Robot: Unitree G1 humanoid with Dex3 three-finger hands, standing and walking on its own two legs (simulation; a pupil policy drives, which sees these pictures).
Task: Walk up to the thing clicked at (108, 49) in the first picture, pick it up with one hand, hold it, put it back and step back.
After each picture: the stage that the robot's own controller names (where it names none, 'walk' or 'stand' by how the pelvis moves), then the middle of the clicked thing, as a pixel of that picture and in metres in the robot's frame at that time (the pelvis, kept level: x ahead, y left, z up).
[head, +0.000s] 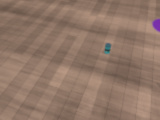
stand; (107, 48) +1.33 -0.29 -0.72
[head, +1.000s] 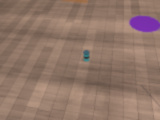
walk; (86, 55) +1.22 +0.06 -0.70
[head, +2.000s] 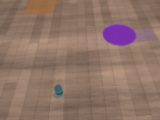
walk; (58, 91) +0.73 +0.28 -0.72
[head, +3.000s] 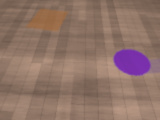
walk; out of the picture +0.44 +0.16 -0.70
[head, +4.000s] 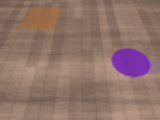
stand; out of the picture +0.33 +0.18 -0.71
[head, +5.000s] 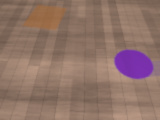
stand; out of the picture +0.33 +0.17 -0.72
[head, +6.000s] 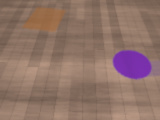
stand; out of the picture +0.35 +0.18 -0.73
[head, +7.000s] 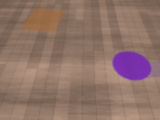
stand; out of the picture +0.33 +0.18 -0.73
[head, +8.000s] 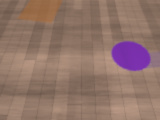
go down; out of the picture +0.34 +0.18 -0.72
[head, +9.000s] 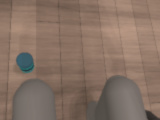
go down; (26, 63) +0.43 +0.20 -0.30
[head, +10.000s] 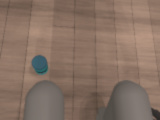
approach; (40, 65) +0.43 +0.18 -0.31
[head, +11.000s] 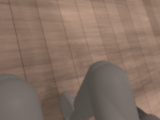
close in; out of the picture +0.42 +0.23 -0.23
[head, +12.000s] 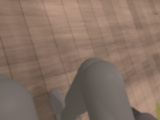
close; out of the picture +0.42 +0.25 -0.22
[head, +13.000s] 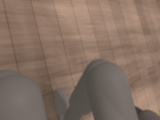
lift; out of the picture +0.38 +0.22 -0.23
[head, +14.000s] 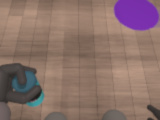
lift; (29, 89) +0.32 +0.18 -0.02
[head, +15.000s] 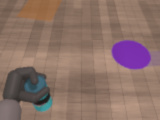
hold; (39, 94) +0.32 +0.16 +0.00
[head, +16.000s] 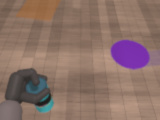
hold; (40, 95) +0.32 +0.16 -0.02
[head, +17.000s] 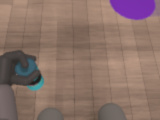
crouch; (31, 75) +0.38 +0.17 -0.09
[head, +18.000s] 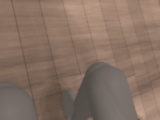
lower; out of the picture +0.42 +0.22 -0.23
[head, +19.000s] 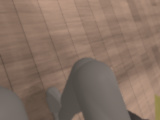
lower; out of the picture +0.43 +0.25 -0.23
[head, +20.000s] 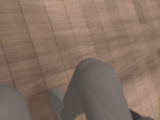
lower; out of the picture +0.43 +0.25 -0.23
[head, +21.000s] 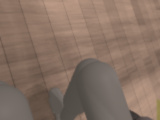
lower; out of the picture +0.43 +0.25 -0.23
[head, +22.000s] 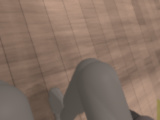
loosen; out of the picture +0.43 +0.25 -0.23
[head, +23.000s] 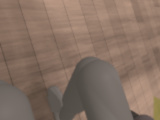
withdraw; out of the picture +0.41 +0.23 -0.23
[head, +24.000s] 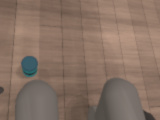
walk; (29, 67) +0.42 +0.19 -0.29
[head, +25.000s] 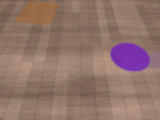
stand; out of the picture +0.35 +0.16 -0.65
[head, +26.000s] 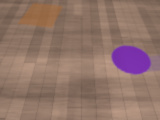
stand; out of the picture +0.35 +0.17 -0.67
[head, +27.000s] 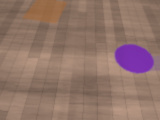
stand; out of the picture +0.36 +0.16 -0.68
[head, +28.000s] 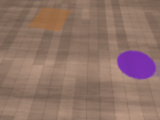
walk; out of the picture +0.36 +0.16 -0.72
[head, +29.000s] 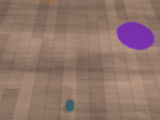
walk; (70, 105) +0.46 +0.09 -0.70
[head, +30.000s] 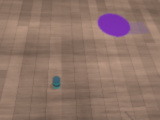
walk; (56, 82) +0.68 +0.15 -0.71
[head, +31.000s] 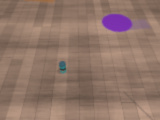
stand; (62, 67) +0.97 +0.21 -0.70
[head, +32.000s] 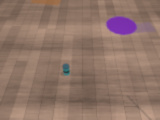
stand; (66, 69) +0.97 +0.18 -0.72
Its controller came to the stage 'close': yes
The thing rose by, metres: 0.70
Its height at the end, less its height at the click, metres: +0.00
